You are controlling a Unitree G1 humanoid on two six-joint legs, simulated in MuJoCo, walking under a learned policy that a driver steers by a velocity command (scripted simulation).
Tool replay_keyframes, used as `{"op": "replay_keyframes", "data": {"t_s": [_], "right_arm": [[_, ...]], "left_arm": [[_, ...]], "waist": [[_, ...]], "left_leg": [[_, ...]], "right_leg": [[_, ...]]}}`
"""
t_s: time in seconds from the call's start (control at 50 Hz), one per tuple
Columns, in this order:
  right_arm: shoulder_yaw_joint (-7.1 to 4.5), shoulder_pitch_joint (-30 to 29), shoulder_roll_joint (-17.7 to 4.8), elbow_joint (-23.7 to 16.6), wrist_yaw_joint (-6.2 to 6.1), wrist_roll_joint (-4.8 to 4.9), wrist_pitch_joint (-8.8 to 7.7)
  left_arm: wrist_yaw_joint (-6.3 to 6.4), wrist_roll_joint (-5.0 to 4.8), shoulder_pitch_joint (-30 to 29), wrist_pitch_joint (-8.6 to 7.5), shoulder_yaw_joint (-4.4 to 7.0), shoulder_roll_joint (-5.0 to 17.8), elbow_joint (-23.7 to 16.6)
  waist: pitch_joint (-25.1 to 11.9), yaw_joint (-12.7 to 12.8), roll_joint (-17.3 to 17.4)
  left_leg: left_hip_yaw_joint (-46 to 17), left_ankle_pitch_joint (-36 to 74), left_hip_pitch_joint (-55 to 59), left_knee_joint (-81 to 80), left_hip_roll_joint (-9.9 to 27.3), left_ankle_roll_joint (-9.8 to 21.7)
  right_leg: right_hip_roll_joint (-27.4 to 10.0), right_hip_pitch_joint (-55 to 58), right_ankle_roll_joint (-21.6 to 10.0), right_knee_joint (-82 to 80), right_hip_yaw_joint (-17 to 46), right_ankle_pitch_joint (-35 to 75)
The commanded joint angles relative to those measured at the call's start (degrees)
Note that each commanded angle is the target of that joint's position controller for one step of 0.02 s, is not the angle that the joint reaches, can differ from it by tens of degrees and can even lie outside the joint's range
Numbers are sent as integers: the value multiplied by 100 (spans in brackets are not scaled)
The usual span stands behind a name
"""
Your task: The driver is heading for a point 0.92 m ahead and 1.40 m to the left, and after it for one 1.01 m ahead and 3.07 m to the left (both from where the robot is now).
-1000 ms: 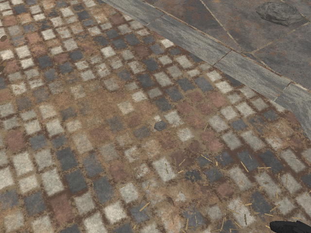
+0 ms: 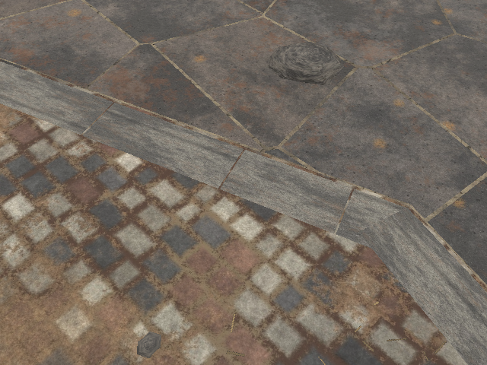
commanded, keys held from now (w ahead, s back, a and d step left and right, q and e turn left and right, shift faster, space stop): w+q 1.00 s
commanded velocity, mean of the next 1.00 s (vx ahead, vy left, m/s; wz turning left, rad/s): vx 0.50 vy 0.00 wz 0.56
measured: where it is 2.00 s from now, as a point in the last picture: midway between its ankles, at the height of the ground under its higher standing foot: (73, 224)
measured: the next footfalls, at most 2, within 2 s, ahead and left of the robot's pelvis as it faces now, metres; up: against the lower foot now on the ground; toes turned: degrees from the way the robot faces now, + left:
right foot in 0.28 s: +0.35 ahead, -0.13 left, +0.00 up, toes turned +14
left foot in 0.78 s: +0.53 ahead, +0.21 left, +0.00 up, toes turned +31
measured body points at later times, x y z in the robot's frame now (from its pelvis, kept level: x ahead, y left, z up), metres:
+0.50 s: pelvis +0.28 -0.04 +0.00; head +0.31 -0.04 +0.45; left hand +0.30 +0.26 -0.10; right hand +0.49 -0.27 -0.10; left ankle +0.26 +0.11 -0.66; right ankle +0.31 -0.14 -0.74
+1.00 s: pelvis +0.51 +0.13 +0.00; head +0.54 +0.16 +0.45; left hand +0.49 +0.45 -0.10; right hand +0.76 -0.04 -0.10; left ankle +0.49 +0.19 -0.74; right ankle +0.65 +0.00 -0.66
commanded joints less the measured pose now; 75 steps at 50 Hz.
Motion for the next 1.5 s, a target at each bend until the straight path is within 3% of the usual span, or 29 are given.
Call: {"op": "replay_keyframes", "data": {"t_s": [0.02, 0.16, 0.26, 0.28, 0.3, 0.32, 0.34, 0.36, 0.42, 0.5, 0.7, 0.74, 0.78, 0.8, 0.82, 0.84, 0.86, 0.88, 0.9, 0.96, 1.1, 1.2, 1.26, 1.28, 1.3, 1.32, 1.34, 1.38, 1.5], "right_arm": [[-225, -263, -922, -464, -122, 40, -97], [-276, 453, -1007, -247, -260, 155, 78], [-277, 359, -896, -329, -277, 114, 166], [-178, 306, -625, -428, -242, 53, 143], [-49, 816, -205, -565, -242, 59, 91], [-14, 1096, -357, -676, -237, 168, 54], [-149, 746, -876, -596, -245, 218, 79], [-190, 251, -979, -679, -244, 160, 114], [-212, -33, -710, -831, -176, 115, 194], [-139, -313, -406, -1020, -130, 81, 286], [-84, -1639, -387, -1501, 164, 95, 199], [-193, -1368, -586, -1524, 169, 59, 238], [-501, 216, -1098, -1134, 76, 85, 301], [-643, 936, -1607, -980, -56, 139, 362], [-628, 590, -1975, -1193, -29, 150, 268], [-483, 657, -1419, -1238, 18, 112, 188], [-408, 502, -1192, -1169, 17, 74, 113], [-360, 157, -1075, -1175, 14, 64, 70], [-308, -172, -900, -1220, -9, 40, 57], [-279, -400, -855, -1255, -87, -19, 33], [-345, 167, -1060, -905, -272, 79, 95], [-351, 464, -1009, -716, -304, 121, 164], [-260, 353, -709, -769, -282, 77, 196], [-128, 468, -363, -872, -269, -33, 185], [-63, 1200, -190, -1042, -271, 185, 140], [-171, 1077, -804, -863, -294, 225, 149], [-254, 457, -1064, -930, -289, 178, 178], [-271, -1, -923, -1035, -279, 70, 202], [-183, -285, -424, -1227, -189, 95, 315]], "left_arm": [[43, 62, 3, -33, 154, 489, -430], [-82, -83, -1353, -160, 78, 323, -688], [-93, -120, -606, -262, 297, 725, -512], [-48, -28, 124, -284, 385, 954, -428], [-9, 85, 853, -235, 502, 1424, -339], [-75, -15, 1100, -153, 505, 1328, -144], [-70, -46, 793, -129, 378, 824, -234], [-51, -33, 530, -88, 310, 620, -247], [-55, 25, 62, -85, 220, 398, -109], [-59, -32, 51, -158, 313, 598, 113], [-8, -199, 452, 51, 467, 1113, 592], [21, -250, 433, 127, 521, 1297, 608], [62, -268, 399, 190, 475, 1227, 578], [59, -8, 636, 159, 294, 744, 457], [-9, 23, 886, -5, 105, 313, 102], [-85, -177, 219, -175, 225, 909, 69], [-112, -311, -157, -258, 225, 958, -73], [-65, -211, -180, -286, 199, 861, -29], [-25, -55, -147, -264, 234, 900, 19], [-38, 34, 40, -98, 232, 780, 79], [-118, -11, -1326, -86, 54, 370, -242], [-216, -102, -1491, -179, 173, 671, -335], [-152, -42, -379, -248, 350, 940, -104], [-100, 28, 471, -246, 428, 1249, -42], [-149, 65, 832, -160, 517, 1581, 175], [-180, -65, 644, -136, 391, 1002, 57], [-148, -77, 421, -98, 313, 717, 23], [-123, 4, 19, -50, 238, 529, 65], [-82, -35, 38, -137, 303, 660, 368]], "waist": [[-203, 212, 512], [-142, -299, 588], [-474, 277, 824], [-1145, 643, 602], [-2085, 663, -599], [-2281, 557, -1772], [-1451, 661, -918], [-849, 686, -462], [-148, 354, -478], [-26, 293, -333], [208, 607, -150], [-93, 345, -329], [-949, -532, -187], [-1472, -614, 878], [-2336, -66, 1894], [-2249, -519, 963], [-1434, -458, 795], [-924, -161, 234], [-711, 52, 248], [-527, 327, 429], [-162, -145, 539], [-166, -117, 753], [-733, 478, 794], [-1595, 763, 74], [-2138, 399, -1926], [-1627, 524, -1146], [-944, 663, -633], [-305, 493, -215], [-62, 348, -306]], "left_leg": [[-1714, 630, 169, -1227, 1475, 1111], [-1586, 408, 90, -778, 1202, 685], [-2109, 854, 598, 386, 1225, 334], [-1814, 718, 181, 1538, 941, 150], [-1019, -895, -1410, 3443, 186, -239], [-738, -2583, -2683, 4640, 254, -368], [-846, -2123, -3051, 5113, 602, -412], [-630, -1634, -3044, 5146, 783, -454], [-472, -977, -2538, 4577, 1179, -522], [-344, -493, -2655, 3886, 1302, -650], [353, 524, -2195, 1468, 1034, -255], [687, -96, -1540, 1381, 669, -9], [784, 141, 767, 956, 218, 388], [-895, 418, 2514, 959, 1303, 794], [-4345, -1193, 3880, -91, 2517, 1977], [-4289, -1630, 3731, -576, 2490, 1690], [-3507, -1344, 3043, -616, 2303, 1470], [-2896, -669, 2137, -622, 2061, 1290], [-2429, 17, 1483, -659, 1862, 1192], [-1909, 1100, 540, -911, 1623, 1238], [-1273, 587, -137, -862, 1093, 781], [-2063, 204, 569, -199, 1413, 614], [-1976, 645, 419, 1036, 1031, 280], [-1458, -382, -307, 2675, 630, 50], [-832, -2622, -2299, 4396, 0, -289], [-976, -2356, -2913, 5083, 472, -385], [-810, -1810, -3048, 5203, 644, -431], [-635, -1156, -2763, 4851, 982, -495], [-393, -480, -2711, 3866, 1304, -596]], "right_leg": [[-169, -486, 203, -746, 43, 522], [337, 341, 370, -2975, 12, 2290], [339, 1598, -74, -3732, 42, 1545], [-240, 2886, -407, -3571, 472, 1412], [-1537, 4968, -1117, -3582, 2325, 816], [-2236, 5339, -1585, -4128, 4200, -487], [-1989, 4675, -1370, -4317, 3675, -1086], [-1715, 3976, -1157, -4378, 2744, -610], [-1142, 2622, -993, -4850, 1271, 776], [-1181, 2418, -1178, -5225, 429, 1616], [-1259, 3312, -786, -4911, -1060, 2880], [-1255, 3521, -664, -4120, -1289, 4785], [-959, 2760, -379, -1970, -1597, 5342], [-597, 1102, -107, -43, -1599, 2021], [582, -951, 149, 1740, -582, -1665], [265, -1542, 40, 1957, 255, -1355], [70, -1750, -72, 1680, 147, -859], [-170, -1466, -71, 1158, 138, -426], [-321, -1068, -18, 669, 154, -187], [-361, -482, 186, 116, 64, 122], [166, 94, 407, -2527, -96, 2327], [283, 407, 170, -3229, 175, 1853], [91, 2114, -270, -3533, 150, 1452], [-913, 3616, -605, -3429, 1134, 1156], [-2024, 5093, -1453, -4117, 3874, -470], [-2007, 4784, -1322, -4390, 4075, -1631], [-1775, 4126, -1091, -4448, 3125, -1332], [-1342, 3037, -989, -4629, 1887, 149], [-1204, 2578, -1153, -5203, 380, 1548]]}}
